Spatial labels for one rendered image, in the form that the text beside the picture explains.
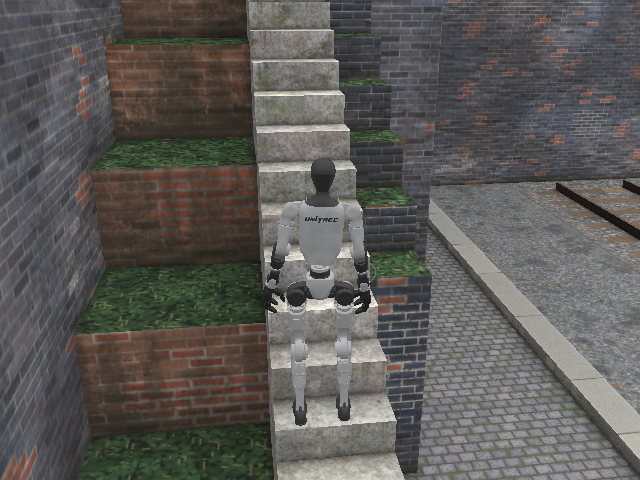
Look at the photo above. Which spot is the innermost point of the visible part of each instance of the stairs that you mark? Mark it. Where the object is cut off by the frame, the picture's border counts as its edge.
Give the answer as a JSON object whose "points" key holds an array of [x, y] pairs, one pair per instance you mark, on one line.
{"points": [[298, 117]]}

